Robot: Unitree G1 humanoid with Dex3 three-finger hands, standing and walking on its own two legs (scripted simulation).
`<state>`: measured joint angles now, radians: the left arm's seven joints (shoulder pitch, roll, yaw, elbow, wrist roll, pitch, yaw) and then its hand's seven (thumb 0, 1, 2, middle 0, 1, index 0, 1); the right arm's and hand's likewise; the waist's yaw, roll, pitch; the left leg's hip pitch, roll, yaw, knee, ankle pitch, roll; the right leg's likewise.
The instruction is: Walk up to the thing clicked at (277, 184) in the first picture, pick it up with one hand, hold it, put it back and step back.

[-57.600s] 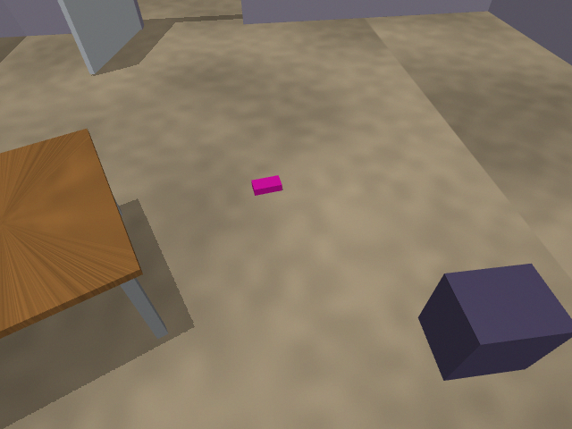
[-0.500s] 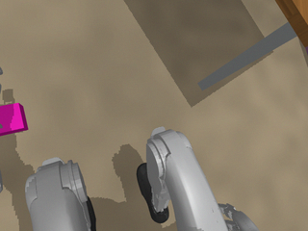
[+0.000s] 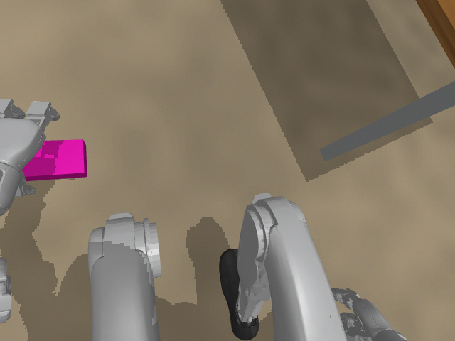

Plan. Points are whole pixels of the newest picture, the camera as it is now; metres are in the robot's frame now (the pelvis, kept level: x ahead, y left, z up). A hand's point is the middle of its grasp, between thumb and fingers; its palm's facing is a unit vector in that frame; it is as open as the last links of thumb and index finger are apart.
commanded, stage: close in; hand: left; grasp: from above
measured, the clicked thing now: (47, 160) +0.46 +0.31 -0.30
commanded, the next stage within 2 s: rest palm in 0.12 s
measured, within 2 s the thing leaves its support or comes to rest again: neither
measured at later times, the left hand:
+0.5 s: hand (45, 156) +0.45 +0.29 -0.23, palm faces -0.52 -0.10 -0.85, open 14.1 cm
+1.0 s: hand (42, 158) +0.46 +0.31 -0.26, palm faces -0.45 -0.10 -0.89, open 14.1 cm
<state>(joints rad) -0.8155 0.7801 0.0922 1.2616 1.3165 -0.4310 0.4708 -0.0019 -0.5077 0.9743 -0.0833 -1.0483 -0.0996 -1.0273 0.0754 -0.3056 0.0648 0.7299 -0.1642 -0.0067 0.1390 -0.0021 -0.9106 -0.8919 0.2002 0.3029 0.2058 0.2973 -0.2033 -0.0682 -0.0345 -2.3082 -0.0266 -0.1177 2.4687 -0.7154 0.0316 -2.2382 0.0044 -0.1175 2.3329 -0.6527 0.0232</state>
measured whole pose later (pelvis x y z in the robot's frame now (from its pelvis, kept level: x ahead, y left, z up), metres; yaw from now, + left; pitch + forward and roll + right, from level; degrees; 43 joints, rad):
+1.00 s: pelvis +0.00 +0.00 -0.02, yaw -4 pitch +28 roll -14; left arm -1.03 1.03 0.14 1.72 1.38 -0.29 0.61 0.00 -0.50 0.98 -0.08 -1.00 -0.08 -0.99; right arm 0.09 -0.31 0.26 0.65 -0.25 -0.19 0.23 -0.01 -0.90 -0.90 0.20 0.30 0.20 0.30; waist -0.37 -0.14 0.12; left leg -2.35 -0.01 -0.19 2.57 -0.73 0.03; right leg -2.27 0.03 -0.18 2.37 -0.63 0.04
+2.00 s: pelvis +0.00 +0.00 -0.02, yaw -6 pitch +26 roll -15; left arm -1.00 1.06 0.12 1.72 1.32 -0.30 0.63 0.00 -0.11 0.74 -0.33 -0.89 -0.36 -0.85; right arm 0.07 -0.36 0.31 0.65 -0.26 -0.26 0.27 0.00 -0.90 -0.90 0.20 0.30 0.20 0.30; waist -0.37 -0.17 0.18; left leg -2.32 -0.01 -0.23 2.58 -0.75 0.02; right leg -2.24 0.05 -0.21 2.36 -0.62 0.05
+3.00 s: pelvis -0.01 +0.00 -0.02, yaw -6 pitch +25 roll -15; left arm -1.01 1.08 0.10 1.74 1.31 -0.31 0.64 0.00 0.06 0.42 -0.60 -0.55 -0.63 -0.51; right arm 0.08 -0.36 0.34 0.62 -0.26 -0.25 0.25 0.00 -0.90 -0.90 0.20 0.30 0.20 0.30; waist -0.38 -0.17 0.20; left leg -2.31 0.00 -0.23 2.57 -0.72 0.03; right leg -2.23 0.05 -0.21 2.34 -0.59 0.05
